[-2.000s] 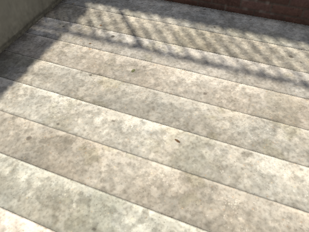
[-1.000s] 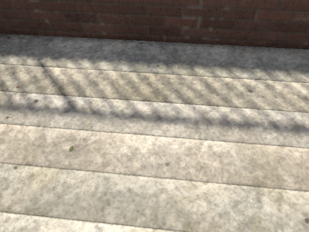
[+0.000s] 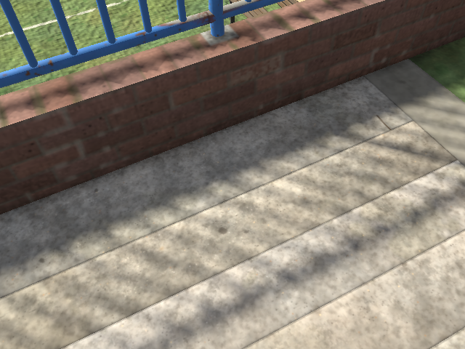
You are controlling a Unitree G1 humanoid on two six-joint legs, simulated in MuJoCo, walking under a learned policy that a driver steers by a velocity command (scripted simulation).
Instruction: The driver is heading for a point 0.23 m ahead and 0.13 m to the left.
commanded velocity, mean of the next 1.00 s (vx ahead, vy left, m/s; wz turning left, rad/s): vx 0.14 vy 0.00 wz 0.03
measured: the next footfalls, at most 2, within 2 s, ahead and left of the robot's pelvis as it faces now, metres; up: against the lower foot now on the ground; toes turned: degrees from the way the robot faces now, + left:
left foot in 0.32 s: +0.30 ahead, +0.11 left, +0.00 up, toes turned +7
right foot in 0.66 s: +0.26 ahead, -0.11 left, +0.00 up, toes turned +4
